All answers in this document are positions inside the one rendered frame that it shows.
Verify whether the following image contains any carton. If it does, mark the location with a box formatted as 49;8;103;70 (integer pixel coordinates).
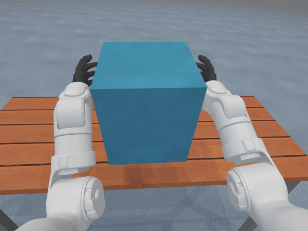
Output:
90;42;207;165

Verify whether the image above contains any robot left upper arm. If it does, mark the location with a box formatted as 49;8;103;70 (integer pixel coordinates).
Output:
15;176;105;231

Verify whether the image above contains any table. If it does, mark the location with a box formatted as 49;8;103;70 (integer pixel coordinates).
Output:
0;96;308;231

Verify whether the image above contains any robot left hand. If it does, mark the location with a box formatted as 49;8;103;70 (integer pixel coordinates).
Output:
72;54;98;86

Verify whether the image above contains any robot left forearm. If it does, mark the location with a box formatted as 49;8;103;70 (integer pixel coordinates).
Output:
46;82;96;214

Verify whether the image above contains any robot right hand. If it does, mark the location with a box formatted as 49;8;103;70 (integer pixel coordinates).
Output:
196;55;217;83

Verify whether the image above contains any robot right forearm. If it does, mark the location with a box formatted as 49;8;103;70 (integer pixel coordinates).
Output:
202;80;288;198

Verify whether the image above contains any robot right upper arm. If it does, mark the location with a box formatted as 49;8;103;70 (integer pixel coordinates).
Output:
226;162;308;231

